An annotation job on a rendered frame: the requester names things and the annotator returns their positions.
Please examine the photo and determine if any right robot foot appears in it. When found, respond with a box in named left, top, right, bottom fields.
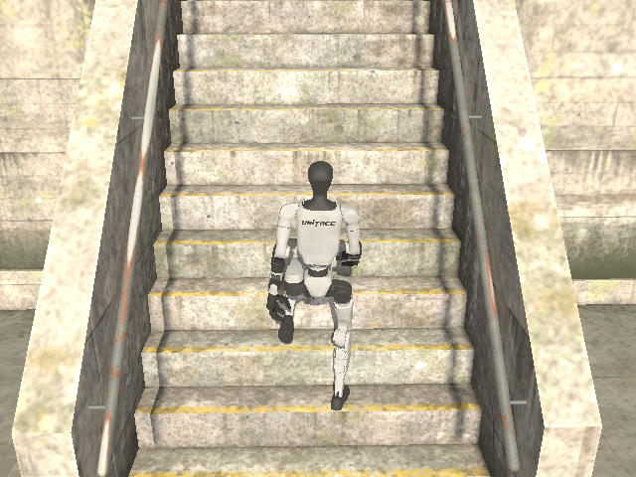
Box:
left=331, top=385, right=350, bottom=411

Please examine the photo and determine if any right robot upper arm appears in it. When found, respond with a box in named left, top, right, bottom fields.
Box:
left=341, top=204, right=361, bottom=255

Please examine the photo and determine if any right robot hand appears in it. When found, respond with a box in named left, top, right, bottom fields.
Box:
left=336, top=251, right=359, bottom=266

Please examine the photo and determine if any right robot forearm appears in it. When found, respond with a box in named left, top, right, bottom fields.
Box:
left=349, top=241, right=362, bottom=261

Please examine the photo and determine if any left robot hand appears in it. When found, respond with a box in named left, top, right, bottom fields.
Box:
left=266, top=293, right=291, bottom=322

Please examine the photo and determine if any left robot forearm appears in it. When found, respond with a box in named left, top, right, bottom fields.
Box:
left=267, top=244, right=285, bottom=295

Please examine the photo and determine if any humanoid robot torso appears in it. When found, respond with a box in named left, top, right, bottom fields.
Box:
left=295, top=199, right=343, bottom=298

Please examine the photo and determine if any left robot upper arm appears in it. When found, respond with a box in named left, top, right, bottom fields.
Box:
left=274, top=203, right=299, bottom=259

